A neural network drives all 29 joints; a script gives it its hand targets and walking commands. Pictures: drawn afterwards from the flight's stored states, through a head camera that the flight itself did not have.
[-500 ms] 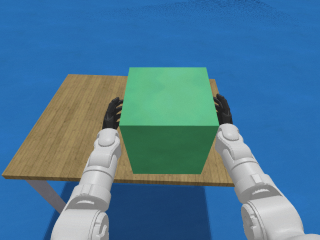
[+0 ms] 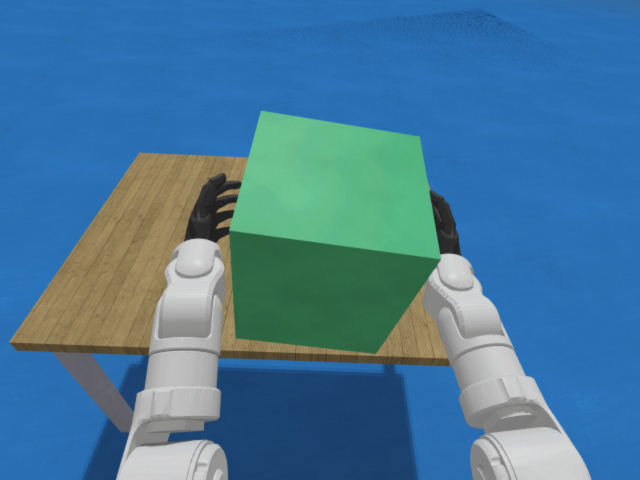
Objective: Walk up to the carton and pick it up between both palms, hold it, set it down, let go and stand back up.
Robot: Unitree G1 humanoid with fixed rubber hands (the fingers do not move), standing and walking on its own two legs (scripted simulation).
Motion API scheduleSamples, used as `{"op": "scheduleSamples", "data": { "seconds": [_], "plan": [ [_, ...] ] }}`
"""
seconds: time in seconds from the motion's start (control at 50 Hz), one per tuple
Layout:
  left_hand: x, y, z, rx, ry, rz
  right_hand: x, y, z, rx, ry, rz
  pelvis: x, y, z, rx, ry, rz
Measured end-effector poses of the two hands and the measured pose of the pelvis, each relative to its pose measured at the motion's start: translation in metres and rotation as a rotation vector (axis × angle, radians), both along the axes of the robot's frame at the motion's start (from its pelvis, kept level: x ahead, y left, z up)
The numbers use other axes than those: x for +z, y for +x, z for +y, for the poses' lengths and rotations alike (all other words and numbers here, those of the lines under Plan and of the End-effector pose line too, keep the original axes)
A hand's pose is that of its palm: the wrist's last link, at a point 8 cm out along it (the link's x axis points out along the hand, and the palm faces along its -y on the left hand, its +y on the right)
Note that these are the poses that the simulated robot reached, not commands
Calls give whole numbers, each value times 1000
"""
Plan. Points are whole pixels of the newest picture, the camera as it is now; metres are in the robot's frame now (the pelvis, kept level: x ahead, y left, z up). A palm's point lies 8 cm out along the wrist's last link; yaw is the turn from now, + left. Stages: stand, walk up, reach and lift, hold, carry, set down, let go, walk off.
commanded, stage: reach and lift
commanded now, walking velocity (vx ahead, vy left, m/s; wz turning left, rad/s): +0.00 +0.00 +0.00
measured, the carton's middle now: (323, 242) +0.40 -0.01 +0.10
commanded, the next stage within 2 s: hold in 1.00 s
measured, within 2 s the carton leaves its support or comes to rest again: neither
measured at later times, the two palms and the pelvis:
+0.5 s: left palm (201, 222) +0.38 +0.14 +0.16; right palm (436, 235) +0.37 -0.16 +0.14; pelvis +0.01 -0.01 +0.00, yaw +0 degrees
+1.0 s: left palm (193, 229) +0.36 +0.14 +0.17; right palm (437, 239) +0.35 -0.15 +0.15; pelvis +0.00 +0.00 +0.00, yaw +0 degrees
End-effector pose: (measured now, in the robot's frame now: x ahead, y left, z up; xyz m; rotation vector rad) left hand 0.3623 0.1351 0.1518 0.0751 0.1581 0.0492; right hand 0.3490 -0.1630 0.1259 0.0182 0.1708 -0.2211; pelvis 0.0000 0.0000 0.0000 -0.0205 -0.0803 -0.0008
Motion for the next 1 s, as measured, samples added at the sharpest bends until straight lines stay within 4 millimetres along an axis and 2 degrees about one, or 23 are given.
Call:
{"op": "scheduleSamples", "data": {
  "seconds": [0.12,0.26,0.48,0.62,0.8,1.0],
  "plan": [
    [2,0,-6,-4,-12,45,4,-3,-6,-4,-24,42,0,-12,-1,-15,8,-10],
    [8,6,-7,4,-28,38,13,4,-7,-1,-29,32,0,-14,-6,-16,11,-2],
    [12,16,3,17,-6,16,14,19,3,11,-6,-5,0,4,-7,1,4,-20],
    [4,16,8,18,-5,29,9,20,8,13,-14,6,0,15,-4,14,1,-48],
    [9,6,7,11,16,-15,14,10,7,11,0,-43,-1,17,0,7,-5,-55],
    [21,-6,8,41,7,4,19,5,9,33,3,-28,0,2,-3,1,3,-66]
  ]
}}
